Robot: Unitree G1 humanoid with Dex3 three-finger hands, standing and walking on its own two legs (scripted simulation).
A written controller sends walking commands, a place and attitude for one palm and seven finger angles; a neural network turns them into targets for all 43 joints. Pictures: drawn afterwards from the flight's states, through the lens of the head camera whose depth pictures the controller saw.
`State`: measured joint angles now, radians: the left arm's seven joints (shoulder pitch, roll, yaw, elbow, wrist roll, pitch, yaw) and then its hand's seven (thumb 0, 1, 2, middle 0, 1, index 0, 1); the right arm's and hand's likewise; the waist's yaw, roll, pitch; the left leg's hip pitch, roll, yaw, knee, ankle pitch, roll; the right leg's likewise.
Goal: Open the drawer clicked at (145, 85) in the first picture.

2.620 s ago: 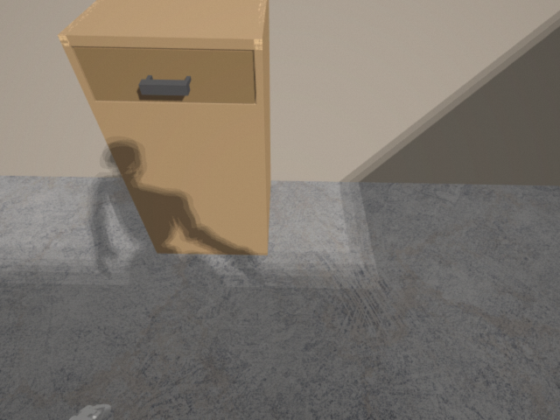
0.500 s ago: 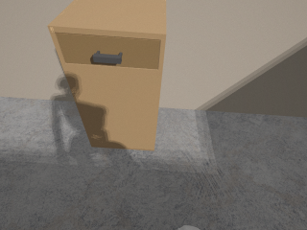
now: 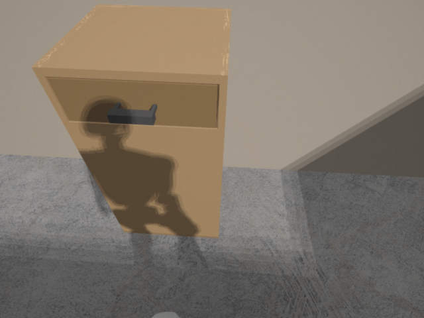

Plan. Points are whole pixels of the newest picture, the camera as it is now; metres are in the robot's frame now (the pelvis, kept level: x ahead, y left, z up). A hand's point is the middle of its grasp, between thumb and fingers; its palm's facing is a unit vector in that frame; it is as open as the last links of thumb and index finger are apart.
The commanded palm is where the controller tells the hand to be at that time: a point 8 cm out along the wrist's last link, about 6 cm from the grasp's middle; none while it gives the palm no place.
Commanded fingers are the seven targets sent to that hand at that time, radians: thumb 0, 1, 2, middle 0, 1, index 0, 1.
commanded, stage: come to a stop and stand still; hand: left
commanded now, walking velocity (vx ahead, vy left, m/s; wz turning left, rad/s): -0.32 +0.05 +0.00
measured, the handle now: (134, 111) +0.59 +0.23 +0.05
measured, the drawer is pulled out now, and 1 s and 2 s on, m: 0.00 0.00 0.00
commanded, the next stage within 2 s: look again from close up in 1.10 s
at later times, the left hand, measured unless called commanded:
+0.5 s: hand out of the picture +0.07 +0.21 -0.17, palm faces +0.01 -0.96 -0.27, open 7.4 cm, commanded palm none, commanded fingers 0.00 0.90 0.90 -0.20 -0.30 -0.20 -0.30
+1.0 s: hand out of the picture +0.00 +0.15 -0.16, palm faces +0.01 -0.98 -0.20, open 7.3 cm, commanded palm none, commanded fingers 0.00 0.90 0.90 -0.20 -0.30 -0.20 -0.30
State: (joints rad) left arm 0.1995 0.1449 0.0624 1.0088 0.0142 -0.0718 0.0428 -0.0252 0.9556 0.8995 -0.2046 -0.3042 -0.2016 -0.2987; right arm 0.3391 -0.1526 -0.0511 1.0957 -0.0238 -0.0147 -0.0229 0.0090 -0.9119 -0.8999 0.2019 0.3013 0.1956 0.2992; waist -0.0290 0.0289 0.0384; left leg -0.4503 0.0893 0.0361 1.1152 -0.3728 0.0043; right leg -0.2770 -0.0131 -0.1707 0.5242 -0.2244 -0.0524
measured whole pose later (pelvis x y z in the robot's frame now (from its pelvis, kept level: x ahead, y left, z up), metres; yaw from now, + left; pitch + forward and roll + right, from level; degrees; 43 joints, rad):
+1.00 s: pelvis -0.02 -0.03 +0.01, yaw -2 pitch -1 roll +0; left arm 0.25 0.16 0.02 1.11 0.00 0.01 0.03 0.00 0.93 0.90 -0.20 -0.30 -0.20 -0.30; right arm 0.31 -0.12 0.00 1.16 -0.02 0.01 -0.03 0.01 -0.91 -0.90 0.20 0.30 0.20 0.30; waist 0.00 0.00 0.02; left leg -0.15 0.03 0.03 0.39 -0.23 -0.02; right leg -0.21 0.01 -0.08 0.41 -0.18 -0.04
